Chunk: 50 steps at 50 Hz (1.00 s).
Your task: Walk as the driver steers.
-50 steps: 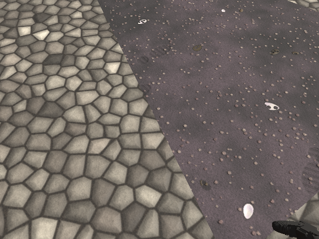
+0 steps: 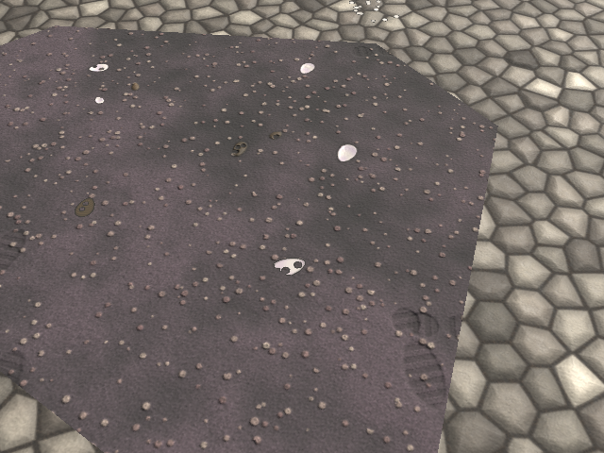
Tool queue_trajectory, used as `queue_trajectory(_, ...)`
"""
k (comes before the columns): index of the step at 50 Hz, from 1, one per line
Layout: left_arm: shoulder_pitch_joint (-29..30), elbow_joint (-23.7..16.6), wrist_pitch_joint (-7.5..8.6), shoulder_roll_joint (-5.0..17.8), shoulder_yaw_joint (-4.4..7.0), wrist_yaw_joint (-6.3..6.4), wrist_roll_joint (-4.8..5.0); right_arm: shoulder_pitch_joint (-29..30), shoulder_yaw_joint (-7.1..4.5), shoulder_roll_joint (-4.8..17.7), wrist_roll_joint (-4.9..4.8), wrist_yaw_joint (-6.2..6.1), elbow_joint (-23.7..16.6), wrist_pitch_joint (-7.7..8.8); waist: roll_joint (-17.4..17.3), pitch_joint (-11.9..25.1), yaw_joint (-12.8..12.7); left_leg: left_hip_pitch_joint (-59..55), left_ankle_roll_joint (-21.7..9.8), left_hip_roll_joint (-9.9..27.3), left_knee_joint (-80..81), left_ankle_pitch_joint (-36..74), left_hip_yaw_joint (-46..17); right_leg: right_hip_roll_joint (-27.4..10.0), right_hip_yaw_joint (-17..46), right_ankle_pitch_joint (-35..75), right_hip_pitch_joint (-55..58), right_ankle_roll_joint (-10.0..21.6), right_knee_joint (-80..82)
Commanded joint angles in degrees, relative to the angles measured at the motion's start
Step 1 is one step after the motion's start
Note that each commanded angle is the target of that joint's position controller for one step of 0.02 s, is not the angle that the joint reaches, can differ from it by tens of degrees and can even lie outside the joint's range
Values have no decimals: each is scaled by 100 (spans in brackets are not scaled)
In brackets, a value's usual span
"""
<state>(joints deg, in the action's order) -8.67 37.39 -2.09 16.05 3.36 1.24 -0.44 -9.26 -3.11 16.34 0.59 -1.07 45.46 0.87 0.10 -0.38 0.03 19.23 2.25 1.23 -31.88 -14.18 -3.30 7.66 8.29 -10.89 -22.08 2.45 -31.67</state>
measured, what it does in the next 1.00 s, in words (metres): stands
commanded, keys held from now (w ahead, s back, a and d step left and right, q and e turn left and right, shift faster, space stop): no key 1.00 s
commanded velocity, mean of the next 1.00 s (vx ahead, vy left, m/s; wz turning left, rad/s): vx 0.01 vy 0.00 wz -0.05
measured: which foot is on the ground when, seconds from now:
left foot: down 0.00-1.00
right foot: down 0.00-1.00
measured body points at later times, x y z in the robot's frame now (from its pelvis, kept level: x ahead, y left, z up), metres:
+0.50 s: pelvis +0.02 +0.01 +0.00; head +0.03 +0.01 +0.45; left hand +0.16 +0.27 -0.11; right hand +0.14 -0.25 -0.11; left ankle +0.02 +0.14 -0.73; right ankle +0.03 -0.11 -0.73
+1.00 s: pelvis +0.02 +0.02 +0.01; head +0.03 +0.02 +0.46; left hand +0.11 +0.28 -0.13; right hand +0.08 -0.24 -0.13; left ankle +0.02 +0.14 -0.73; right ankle +0.03 -0.11 -0.73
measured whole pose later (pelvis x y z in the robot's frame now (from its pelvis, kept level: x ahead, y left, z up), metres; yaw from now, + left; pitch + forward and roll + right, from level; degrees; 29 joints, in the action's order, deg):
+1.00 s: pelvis +0.02 +0.02 +0.01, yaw -1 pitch -2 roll +0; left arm -11.6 54.0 -0.8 12.9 2.3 2.2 -0.3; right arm -11.8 -1.1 13.6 0.3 -1.5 57.4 0.9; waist 0.0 -2.4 0.7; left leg 11.0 0.3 -0.2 -29.3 -16.4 -1.1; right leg 1.8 6.2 -15.2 -12.1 -0.8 -29.3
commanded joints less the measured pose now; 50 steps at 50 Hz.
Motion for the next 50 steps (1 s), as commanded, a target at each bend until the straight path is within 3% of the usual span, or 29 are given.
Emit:
queue_trajectory(1,-705,-237,108,381,79,-26,-22,173,-239,1206,167,12,-401,106,-1060,488,-512,-1001,-963,1458,1115,2160,-1390,-269,155,-1131,-202,15,-351)
queue_trajectory(2,-374,-292,156,592,116,-28,-77,229,-146,777,196,13,-387,95,-1380,478,-288,-553,-1438,1775,1303,1849,-1811,-376,-81,-1513,-20,-197,-547)
queue_trajectory(3,-169,-293,162,736,168,-30,-60,387,-93,617,146,16,-435,109,-1190,422,-218,-518,-1380,1570,1277,1596,-1644,-514,-121,-1307,190,-274,-626)
queue_trajectory(5,10,-243,95,522,133,-34,-77,401,-107,709,5,11,-389,116,-1051,376,-150,-619,-1004,1133,1111,1367,-1155,-586,-220,-594,444,-333,-108)
queue_trajectory(7,-3,-200,45,344,76,-78,-82,268,-60,619,-1,24,-310,128,-920,371,-155,-482,-695,822,970,1123,-807,-703,-157,205,1010,-297,388)
queue_trajectory(8,-8,-200,31,390,77,-85,-74,157,-38,563,33,51,-288,141,-792,386,-99,-418,-562,666,880,844,-665,-782,-96,612,1192,-244,401)
queue_trajectory(9,15,-154,13,589,122,-78,-43,-63,-34,580,50,88,-289,164,-481,351,84,-309,-443,466,905,603,-488,-796,-51,688,1207,-119,218)
queue_trajectory(11,-111,-79,30,461,107,-90,-39,96,-27,606,32,102,-288,158,-366,281,-36,-450,-343,339,731,363,-255,-805,4,511,992,-33,309)
queue_trajectory(14,-47,3,93,463,102,-78,-54,69,6,504,9,65,-274,114,46,259,65,-581,-337,240,507,575,-100,-868,100,723,894,-51,414)
queue_trajectory(17,-73,79,135,438,88,-58,-38,57,22,464,11,53,-227,76,179,250,90,-686,-317,183,441,590,-37,-896,154,688,834,-57,464)
queue_trajectory(32,-226,563,177,356,52,51,-16,-7,44,412,-12,6,312,54,20,72,47,-659,-232,99,627,410,16,-857,87,578,990,-106,539)
queue_trajectory(50,-318,1532,188,288,10,116,18,-319,95,351,-34,-66,1040,54,6,-117,53,-628,-284,30,859,242,53,-759,-104,483,1075,-198,696)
